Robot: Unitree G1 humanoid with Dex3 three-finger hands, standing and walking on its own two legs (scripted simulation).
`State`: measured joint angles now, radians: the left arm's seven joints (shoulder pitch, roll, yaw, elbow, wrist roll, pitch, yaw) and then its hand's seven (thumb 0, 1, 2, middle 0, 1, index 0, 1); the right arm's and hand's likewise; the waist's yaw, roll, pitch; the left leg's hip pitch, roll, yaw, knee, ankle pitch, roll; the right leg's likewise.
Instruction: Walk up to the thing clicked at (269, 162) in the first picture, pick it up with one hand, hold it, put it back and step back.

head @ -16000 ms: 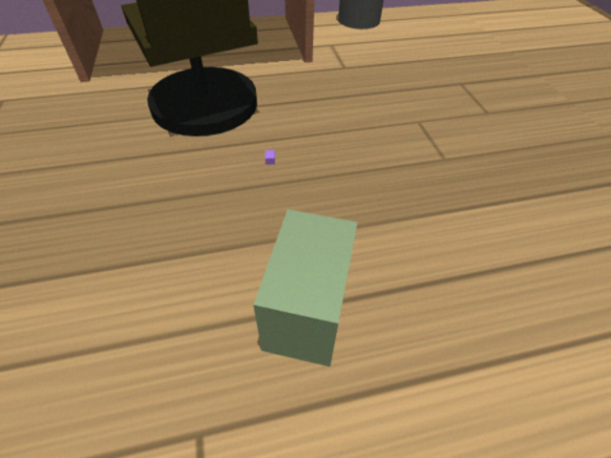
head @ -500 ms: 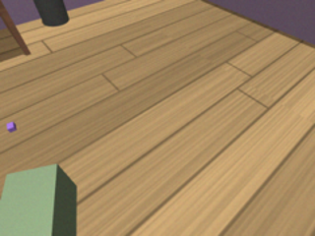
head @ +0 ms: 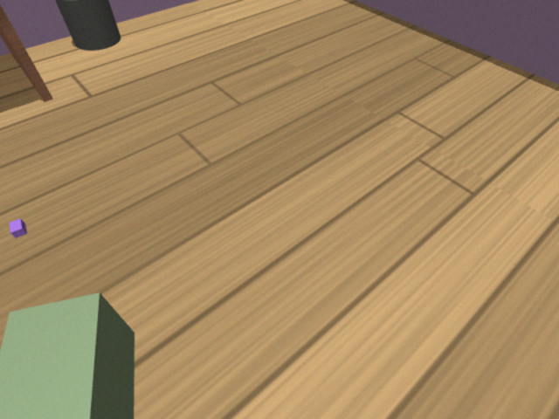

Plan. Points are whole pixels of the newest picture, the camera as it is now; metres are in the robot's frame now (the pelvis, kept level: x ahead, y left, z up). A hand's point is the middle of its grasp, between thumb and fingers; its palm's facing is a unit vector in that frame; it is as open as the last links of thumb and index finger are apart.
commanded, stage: stand
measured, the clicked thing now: (18, 228) +0.95 +1.14 -0.76
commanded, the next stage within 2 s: walk up in 0.10 s
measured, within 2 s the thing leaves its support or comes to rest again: neither
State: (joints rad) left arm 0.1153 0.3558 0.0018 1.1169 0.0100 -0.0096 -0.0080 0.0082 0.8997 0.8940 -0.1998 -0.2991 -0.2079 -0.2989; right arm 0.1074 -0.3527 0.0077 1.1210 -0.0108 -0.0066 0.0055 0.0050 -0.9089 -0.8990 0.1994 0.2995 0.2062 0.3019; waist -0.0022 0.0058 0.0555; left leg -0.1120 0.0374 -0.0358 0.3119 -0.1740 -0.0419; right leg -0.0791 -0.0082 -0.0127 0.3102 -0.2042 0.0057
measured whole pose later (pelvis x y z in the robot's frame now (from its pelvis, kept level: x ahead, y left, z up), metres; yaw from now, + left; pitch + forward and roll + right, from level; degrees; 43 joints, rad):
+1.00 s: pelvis +0.30 +0.01 -0.01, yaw -1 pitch -3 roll +0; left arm 0.21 0.37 0.04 0.85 0.00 -0.08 -0.07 0.01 0.90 0.89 -0.20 -0.30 -0.21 -0.30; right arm 0.31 -0.42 -0.06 0.89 -0.01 -0.05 0.06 0.01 -0.91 -0.90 0.20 0.30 0.21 0.30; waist 0.00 0.06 0.09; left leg -0.40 0.07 -0.01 1.07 -0.35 0.03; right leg -0.24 -0.02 -0.07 0.51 -0.21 -0.04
